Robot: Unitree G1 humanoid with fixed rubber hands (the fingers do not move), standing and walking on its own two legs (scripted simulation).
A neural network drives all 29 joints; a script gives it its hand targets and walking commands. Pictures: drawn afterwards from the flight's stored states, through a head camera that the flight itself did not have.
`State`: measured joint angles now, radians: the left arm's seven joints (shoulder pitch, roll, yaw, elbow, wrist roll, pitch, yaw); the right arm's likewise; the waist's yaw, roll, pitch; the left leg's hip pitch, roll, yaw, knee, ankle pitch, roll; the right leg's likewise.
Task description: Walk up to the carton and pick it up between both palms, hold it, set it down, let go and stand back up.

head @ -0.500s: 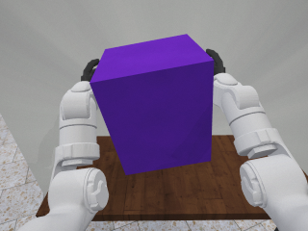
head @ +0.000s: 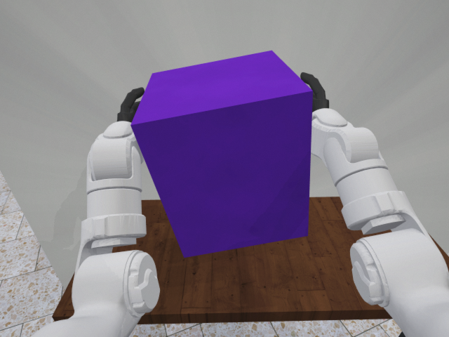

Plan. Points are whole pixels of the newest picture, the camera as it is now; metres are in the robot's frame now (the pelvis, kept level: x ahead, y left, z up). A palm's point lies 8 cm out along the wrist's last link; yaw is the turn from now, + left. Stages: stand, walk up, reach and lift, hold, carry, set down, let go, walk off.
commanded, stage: hold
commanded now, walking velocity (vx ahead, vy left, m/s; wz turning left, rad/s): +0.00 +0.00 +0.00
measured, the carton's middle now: (228, 152) +0.36 +0.00 +0.25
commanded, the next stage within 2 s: none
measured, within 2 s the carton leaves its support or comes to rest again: neither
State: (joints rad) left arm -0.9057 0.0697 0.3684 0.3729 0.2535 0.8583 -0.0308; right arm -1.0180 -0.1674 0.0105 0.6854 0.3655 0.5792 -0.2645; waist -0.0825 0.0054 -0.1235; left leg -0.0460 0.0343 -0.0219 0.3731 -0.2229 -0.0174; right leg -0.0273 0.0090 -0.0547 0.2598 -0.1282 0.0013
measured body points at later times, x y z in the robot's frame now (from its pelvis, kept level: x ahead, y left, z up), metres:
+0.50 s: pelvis +0.00 -0.01 +0.00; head -0.09 +0.01 +0.44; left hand +0.38 +0.16 +0.28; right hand +0.38 -0.15 +0.28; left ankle +0.00 +0.12 -0.75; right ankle +0.02 -0.12 -0.75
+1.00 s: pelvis -0.01 +0.00 +0.00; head -0.09 +0.01 +0.44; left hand +0.39 +0.16 +0.29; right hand +0.38 -0.15 +0.29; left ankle +0.00 +0.12 -0.75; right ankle +0.02 -0.12 -0.75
